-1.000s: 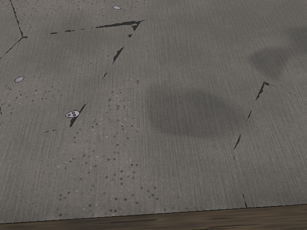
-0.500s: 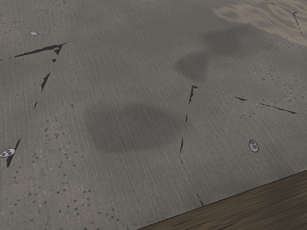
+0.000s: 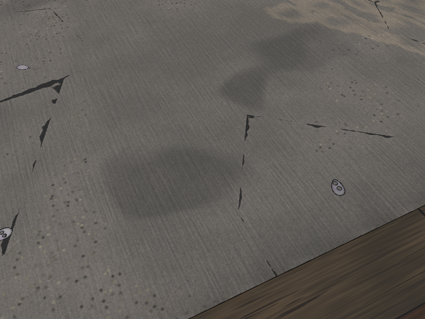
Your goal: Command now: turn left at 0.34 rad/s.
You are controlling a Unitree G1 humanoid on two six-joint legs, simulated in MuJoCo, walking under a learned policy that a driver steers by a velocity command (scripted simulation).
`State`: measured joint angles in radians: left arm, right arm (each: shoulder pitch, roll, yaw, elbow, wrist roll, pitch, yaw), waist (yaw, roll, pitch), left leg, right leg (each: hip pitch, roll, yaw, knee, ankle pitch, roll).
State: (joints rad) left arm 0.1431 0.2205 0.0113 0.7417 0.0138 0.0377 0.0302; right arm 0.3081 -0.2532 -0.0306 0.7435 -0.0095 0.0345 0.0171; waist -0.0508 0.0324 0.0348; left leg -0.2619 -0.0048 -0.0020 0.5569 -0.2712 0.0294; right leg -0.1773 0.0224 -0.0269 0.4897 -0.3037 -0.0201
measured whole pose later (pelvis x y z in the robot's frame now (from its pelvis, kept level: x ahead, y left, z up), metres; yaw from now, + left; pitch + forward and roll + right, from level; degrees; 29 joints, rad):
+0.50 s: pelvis -0.03 -0.02 +0.00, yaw +17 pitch +1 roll +1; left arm 0.22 0.27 0.02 0.69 0.04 0.03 0.03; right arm 0.20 -0.31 -0.09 0.66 -0.02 0.07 0.01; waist -0.01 0.03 0.04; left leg -0.47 -0.14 -0.15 0.82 -0.41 0.00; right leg -0.26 0.03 0.00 0.52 -0.26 -0.05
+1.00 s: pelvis +0.01 +0.02 +0.01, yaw +17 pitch +0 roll +0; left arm 0.33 0.28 0.07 0.78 0.03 0.01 -0.04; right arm 0.37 -0.23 -0.02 0.79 -0.03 -0.04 -0.01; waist 0.00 -0.05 0.00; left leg 0.01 -0.03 0.07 0.27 -0.28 0.04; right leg -0.57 0.02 0.06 1.03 -0.27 -0.05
